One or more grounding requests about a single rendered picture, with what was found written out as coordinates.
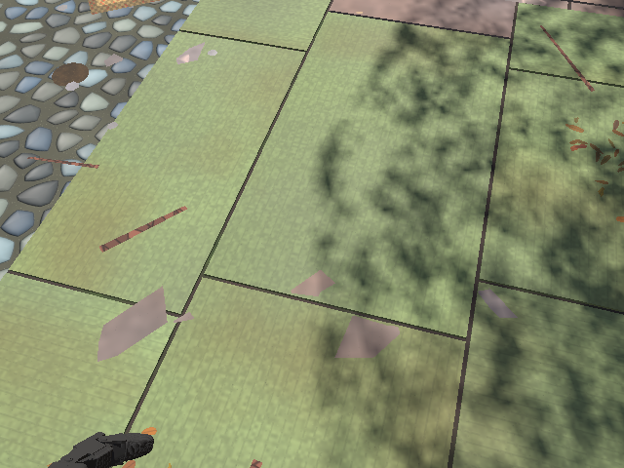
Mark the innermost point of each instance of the robot left hand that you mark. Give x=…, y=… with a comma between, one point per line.
x=100, y=451

